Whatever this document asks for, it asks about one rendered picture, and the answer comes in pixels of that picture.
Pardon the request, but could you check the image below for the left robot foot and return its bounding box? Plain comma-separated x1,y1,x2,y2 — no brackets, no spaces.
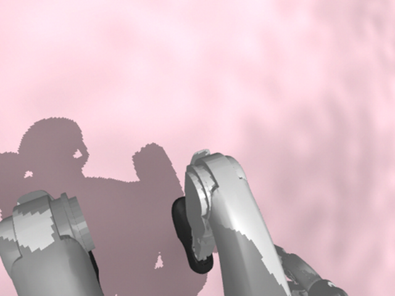
88,251,101,287

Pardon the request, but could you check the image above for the right robot foot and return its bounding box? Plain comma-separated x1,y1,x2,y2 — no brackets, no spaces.
172,197,214,274

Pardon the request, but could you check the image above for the right robot arm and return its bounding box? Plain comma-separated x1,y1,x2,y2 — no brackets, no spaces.
308,279,348,296

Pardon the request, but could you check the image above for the right robot hand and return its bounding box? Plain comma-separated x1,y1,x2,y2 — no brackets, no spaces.
274,244,322,296

